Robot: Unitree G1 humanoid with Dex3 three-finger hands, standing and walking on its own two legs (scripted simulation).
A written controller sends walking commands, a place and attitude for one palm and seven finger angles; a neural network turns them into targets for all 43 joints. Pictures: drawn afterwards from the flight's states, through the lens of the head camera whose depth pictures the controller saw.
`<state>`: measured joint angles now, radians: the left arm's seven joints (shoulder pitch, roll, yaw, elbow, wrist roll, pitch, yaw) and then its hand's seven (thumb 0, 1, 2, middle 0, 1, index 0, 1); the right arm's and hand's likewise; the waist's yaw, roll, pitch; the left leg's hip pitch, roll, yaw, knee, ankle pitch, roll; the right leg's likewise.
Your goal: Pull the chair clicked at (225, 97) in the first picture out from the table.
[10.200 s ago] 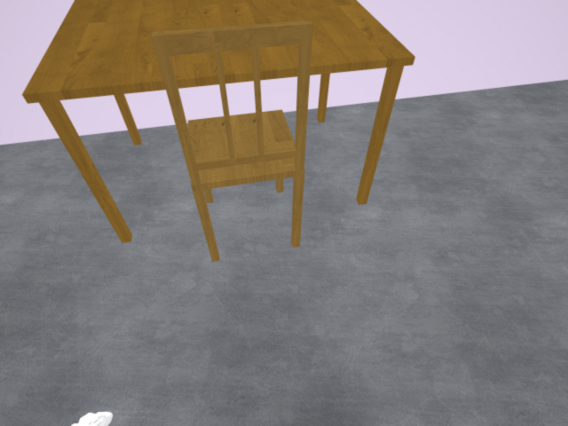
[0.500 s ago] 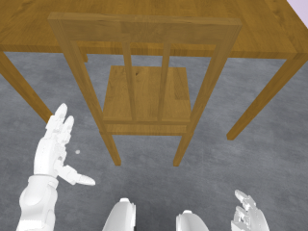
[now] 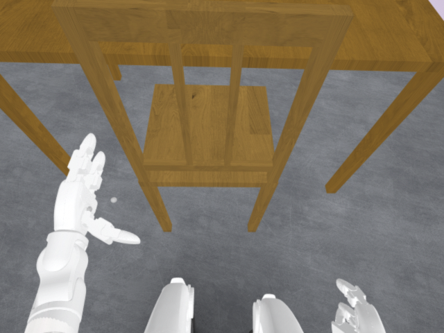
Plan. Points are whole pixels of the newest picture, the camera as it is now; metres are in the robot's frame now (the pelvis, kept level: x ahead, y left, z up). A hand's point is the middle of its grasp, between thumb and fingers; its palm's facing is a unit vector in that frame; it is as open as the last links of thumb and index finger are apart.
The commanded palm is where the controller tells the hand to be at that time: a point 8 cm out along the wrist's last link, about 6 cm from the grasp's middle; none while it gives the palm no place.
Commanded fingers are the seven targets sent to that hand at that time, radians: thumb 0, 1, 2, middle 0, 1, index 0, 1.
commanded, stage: aim the fingers beside a spindle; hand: left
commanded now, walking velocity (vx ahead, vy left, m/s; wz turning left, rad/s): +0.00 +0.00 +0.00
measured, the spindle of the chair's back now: (184, 117) +0.50 +0.10 +0.05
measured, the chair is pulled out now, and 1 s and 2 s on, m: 0.00 0.00 0.00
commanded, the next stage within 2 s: push the fingers through the gap in 0.66 s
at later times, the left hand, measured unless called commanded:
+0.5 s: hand (112, 197) +0.34 +0.21 +0.03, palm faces +0.03 -1.00 -0.04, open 16.9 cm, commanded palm +0.32 +0.25 +0.02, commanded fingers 0.00 -0.50 0.30 -0.06 -0.08 -0.06 -0.08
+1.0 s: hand (113, 187) +0.36 +0.21 +0.02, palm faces +0.05 -1.00 -0.04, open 16.9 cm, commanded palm +0.35 +0.26 +0.02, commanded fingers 0.00 -0.50 0.30 -0.06 -0.08 -0.06 -0.08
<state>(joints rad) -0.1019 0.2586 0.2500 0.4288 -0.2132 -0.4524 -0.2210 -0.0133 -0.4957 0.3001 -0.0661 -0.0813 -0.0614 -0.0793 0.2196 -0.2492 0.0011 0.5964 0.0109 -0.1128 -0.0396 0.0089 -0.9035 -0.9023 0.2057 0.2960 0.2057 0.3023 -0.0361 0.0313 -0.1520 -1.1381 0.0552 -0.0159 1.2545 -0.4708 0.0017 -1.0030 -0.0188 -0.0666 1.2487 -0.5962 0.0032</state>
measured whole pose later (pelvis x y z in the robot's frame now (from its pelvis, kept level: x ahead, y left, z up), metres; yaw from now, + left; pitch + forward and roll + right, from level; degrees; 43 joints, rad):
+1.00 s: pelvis +0.00 +0.00 -0.01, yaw +0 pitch +22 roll -3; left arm -0.23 0.30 0.29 0.52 -0.21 -0.45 -0.25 -0.01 -0.50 0.30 -0.07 -0.08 -0.06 -0.08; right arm 0.21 -0.25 0.00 0.62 0.01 -0.11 -0.05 0.01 -0.90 -0.90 0.21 0.30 0.21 0.30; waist -0.04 0.03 -0.15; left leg -1.20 0.06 -0.03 1.30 -0.49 0.00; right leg -1.05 -0.01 -0.08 1.28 -0.61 0.00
